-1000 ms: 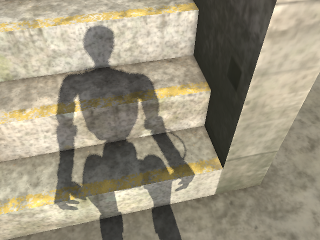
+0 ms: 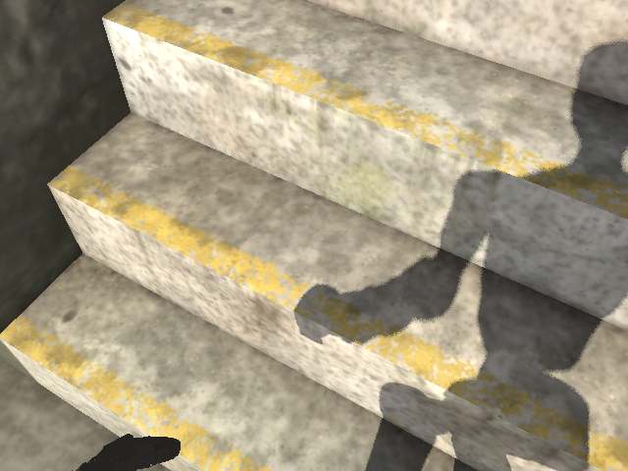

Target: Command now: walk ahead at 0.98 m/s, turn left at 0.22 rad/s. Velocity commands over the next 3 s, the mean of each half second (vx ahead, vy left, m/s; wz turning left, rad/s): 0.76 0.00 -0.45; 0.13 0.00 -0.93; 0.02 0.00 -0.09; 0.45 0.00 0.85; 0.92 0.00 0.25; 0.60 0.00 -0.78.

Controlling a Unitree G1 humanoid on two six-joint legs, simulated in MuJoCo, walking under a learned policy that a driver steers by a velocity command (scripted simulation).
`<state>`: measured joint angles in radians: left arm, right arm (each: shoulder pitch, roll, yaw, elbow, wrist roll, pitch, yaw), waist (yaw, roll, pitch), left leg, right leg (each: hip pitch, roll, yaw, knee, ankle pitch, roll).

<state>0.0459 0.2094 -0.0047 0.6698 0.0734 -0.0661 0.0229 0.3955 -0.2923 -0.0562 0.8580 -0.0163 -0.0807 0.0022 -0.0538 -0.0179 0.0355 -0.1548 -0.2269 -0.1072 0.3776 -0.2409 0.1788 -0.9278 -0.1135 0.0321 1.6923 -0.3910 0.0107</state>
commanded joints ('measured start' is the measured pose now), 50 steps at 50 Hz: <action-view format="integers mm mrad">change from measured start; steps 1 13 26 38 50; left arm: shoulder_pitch -110 414 849 171 152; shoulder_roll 19 241 82 0 128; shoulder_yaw -2 55 17 78 11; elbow -131 128 381 -7 33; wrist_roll -36 -22 54 -5 -81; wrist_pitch -5 55 -15 25 -12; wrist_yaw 39 -14 -89 -47 -179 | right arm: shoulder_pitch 173 -254 -664 -338 -550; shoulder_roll -131 -154 126 168 -197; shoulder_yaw -17 -24 165 38 -46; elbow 14 -147 -574 -59 -261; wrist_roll -33 34 -16 34 -55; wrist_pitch -36 -1 69 37 -68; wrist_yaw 4 -45 4 -48 -50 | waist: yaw -14 358 60 174 163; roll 56 -280 20 -62 42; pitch -52 -242 -132 -114 -124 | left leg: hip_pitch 330 -307 -1388 -339 -129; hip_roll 442 141 110 472 582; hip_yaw -267 140 117 -269 312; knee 49 1257 1595 229 -40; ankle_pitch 721 766 -327 -313 616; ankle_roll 124 -189 -116 3 5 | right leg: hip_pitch -540 746 924 12 440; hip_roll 60 147 146 112 7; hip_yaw -34 480 434 154 22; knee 615 -998 -1133 207 -684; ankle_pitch -219 249 1013 235 199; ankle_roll -74 -416 -256 -73 -28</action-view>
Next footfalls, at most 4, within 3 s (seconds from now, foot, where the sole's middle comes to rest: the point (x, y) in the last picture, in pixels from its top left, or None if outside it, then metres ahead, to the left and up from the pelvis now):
0.24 right None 0.30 -0.09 -0.56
0.64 left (319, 269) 0.64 -0.01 -0.34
1.06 right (495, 336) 0.51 -0.27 -0.34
1.54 left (352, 265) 0.65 -0.07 -0.34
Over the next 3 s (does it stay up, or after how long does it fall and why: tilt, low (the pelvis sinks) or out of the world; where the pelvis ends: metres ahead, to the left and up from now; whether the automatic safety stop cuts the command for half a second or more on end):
stays up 0.98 -0.24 0.80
